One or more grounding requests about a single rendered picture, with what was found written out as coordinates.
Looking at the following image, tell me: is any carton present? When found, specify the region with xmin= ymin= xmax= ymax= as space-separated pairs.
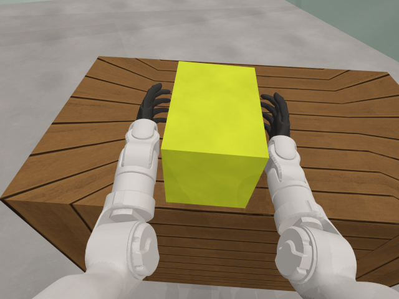
xmin=161 ymin=61 xmax=269 ymax=208

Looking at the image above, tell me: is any robot left upper arm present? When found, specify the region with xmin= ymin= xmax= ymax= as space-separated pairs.
xmin=32 ymin=221 xmax=160 ymax=299

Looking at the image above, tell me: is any robot right upper arm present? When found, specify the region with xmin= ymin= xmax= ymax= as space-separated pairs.
xmin=275 ymin=225 xmax=399 ymax=299

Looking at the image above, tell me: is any pedestal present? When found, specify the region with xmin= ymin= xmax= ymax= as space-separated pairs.
xmin=0 ymin=56 xmax=399 ymax=292

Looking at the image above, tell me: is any left robot hand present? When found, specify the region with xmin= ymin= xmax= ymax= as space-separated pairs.
xmin=136 ymin=83 xmax=171 ymax=123

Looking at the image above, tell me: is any right robot forearm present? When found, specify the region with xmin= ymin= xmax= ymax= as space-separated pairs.
xmin=264 ymin=135 xmax=343 ymax=237

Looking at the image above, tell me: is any left robot forearm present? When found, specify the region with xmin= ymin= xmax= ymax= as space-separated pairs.
xmin=85 ymin=119 xmax=160 ymax=268

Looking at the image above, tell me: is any right robot hand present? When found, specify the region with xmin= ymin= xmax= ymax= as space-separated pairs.
xmin=260 ymin=92 xmax=290 ymax=140

